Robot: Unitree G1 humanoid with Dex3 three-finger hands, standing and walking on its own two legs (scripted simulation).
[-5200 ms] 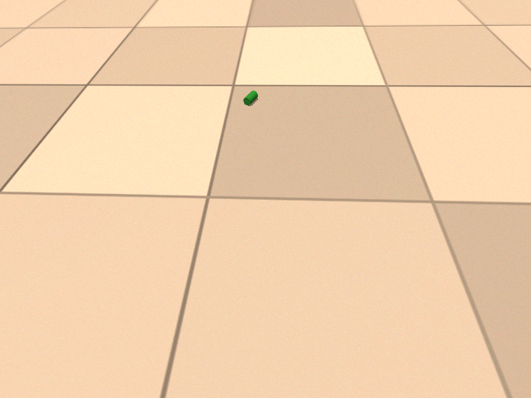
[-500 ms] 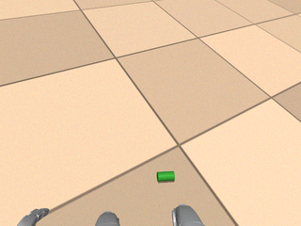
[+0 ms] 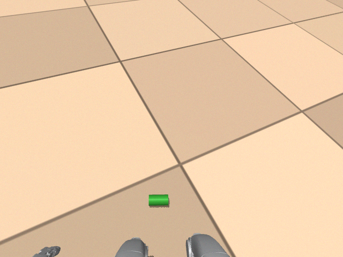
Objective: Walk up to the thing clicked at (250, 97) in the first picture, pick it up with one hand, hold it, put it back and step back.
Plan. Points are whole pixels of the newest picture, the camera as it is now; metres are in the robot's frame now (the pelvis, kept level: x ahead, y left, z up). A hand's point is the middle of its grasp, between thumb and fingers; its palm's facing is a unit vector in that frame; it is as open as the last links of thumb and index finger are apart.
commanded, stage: walk up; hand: left
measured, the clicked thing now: (158, 200) +0.46 +0.06 -0.71
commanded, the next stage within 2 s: none
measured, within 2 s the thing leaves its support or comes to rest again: neither
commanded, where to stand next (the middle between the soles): +0.11 -0.19 m, yaw +4 degrees
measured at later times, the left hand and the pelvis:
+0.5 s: hand out of the picture +0.05 +0.04 -0.15, palm faces +0.03 -0.94 -0.34, open 7.4 cm; pelvis -0.01 -0.23 +0.00, yaw +3 degrees
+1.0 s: hand out of the picture +0.06 +0.03 -0.11, palm faces +0.14 -0.92 -0.38, open 7.4 cm; pelvis +0.00 -0.24 +0.03, yaw +7 degrees
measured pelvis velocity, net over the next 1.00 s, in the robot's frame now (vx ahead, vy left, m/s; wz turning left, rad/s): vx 0.00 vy -0.24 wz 0.13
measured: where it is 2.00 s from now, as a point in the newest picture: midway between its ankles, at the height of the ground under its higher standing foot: outside the picture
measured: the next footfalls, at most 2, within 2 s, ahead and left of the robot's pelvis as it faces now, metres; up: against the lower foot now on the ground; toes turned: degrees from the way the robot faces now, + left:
right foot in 0.24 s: +0.07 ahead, -0.33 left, +0.00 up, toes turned -1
left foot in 0.56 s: +0.04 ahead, -0.13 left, +0.00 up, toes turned +7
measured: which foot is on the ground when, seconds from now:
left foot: down 0.00-0.24, up 0.26-0.54, down 0.56-1.00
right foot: up 0.00-0.22, down 0.24-1.00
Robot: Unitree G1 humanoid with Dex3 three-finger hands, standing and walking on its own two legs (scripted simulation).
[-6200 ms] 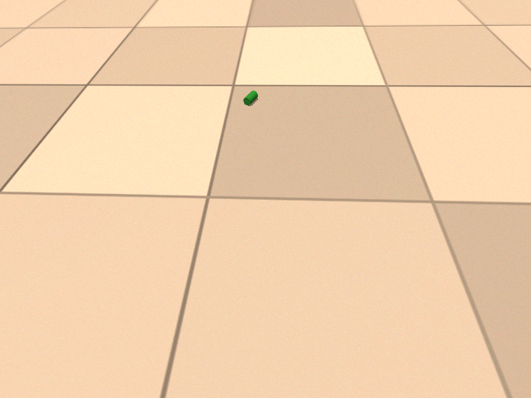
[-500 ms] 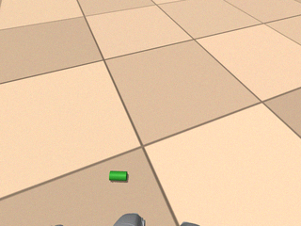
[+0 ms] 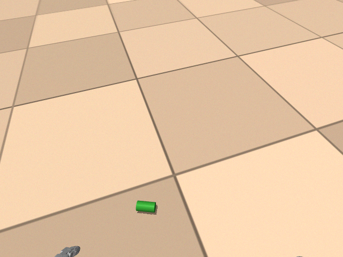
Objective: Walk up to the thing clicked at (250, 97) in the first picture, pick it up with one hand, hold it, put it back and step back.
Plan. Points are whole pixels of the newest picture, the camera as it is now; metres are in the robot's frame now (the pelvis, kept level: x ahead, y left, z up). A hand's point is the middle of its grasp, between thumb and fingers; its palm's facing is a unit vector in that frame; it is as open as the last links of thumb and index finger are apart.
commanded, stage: walk up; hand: left
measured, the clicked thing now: (146, 206) +0.50 +0.24 -0.74
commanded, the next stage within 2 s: stand in 1.92 s
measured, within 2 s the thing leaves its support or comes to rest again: neither
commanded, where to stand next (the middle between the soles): +0.12 +0.04 m, yaw -4 degrees
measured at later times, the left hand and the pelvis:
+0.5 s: hand out of the picture +0.09 +0.29 -0.16, palm faces -0.02 -0.95 -0.31, open 7.4 cm; pelvis +0.02 +0.04 +0.01, yaw -1 degrees
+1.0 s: hand (77, 255) +0.14 +0.29 -0.15, palm faces -0.04 -0.94 -0.33, open 7.4 cm; pelvis +0.04 +0.04 +0.01, yaw -1 degrees
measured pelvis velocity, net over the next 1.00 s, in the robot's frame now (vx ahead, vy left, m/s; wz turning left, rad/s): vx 0.04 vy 0.04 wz -0.03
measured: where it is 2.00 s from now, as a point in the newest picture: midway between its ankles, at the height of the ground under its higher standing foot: outside the picture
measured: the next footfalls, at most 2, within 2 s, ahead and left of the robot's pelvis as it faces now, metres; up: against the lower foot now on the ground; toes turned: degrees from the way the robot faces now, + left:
none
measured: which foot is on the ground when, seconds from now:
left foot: down 0.00-1.00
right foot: down 0.00-1.00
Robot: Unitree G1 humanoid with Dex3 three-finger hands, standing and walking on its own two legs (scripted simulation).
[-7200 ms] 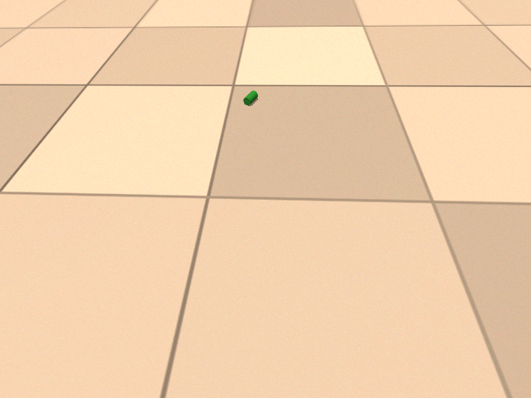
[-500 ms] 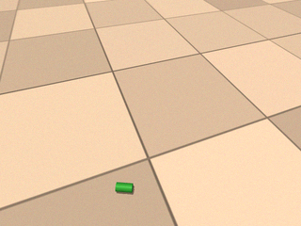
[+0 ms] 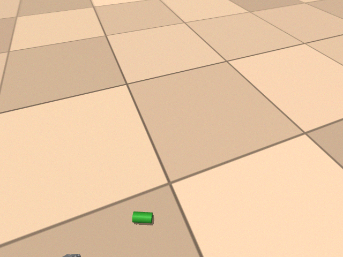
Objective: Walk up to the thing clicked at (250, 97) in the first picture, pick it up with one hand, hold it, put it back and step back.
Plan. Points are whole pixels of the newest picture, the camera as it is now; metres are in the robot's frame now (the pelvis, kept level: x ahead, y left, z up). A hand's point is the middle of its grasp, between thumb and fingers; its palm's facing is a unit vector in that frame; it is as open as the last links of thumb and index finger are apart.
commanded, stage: walk up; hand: left
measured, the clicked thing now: (142, 217) +0.46 +0.21 -0.76
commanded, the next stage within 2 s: stand in 0.92 s
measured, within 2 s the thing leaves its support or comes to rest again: neither
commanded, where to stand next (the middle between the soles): +0.08 +0.00 m, yaw -2 degrees
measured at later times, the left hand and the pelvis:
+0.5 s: hand out of the picture +0.10 +0.23 -0.16, palm faces -0.01 -0.94 -0.33, open 7.4 cm; pelvis +0.01 -0.02 +0.00, yaw +0 degrees
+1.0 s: hand out of the picture +0.10 +0.23 -0.16, palm faces -0.02 -0.94 -0.33, open 7.4 cm; pelvis +0.01 -0.02 +0.00, yaw +0 degrees
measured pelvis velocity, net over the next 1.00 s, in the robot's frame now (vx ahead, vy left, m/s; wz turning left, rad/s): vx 0.01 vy -0.02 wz -0.01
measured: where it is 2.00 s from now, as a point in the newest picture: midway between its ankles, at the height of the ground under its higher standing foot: outside the picture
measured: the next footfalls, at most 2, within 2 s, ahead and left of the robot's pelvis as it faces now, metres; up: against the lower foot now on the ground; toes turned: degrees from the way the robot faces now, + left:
none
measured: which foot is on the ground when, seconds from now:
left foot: down 0.00-1.00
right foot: down 0.00-1.00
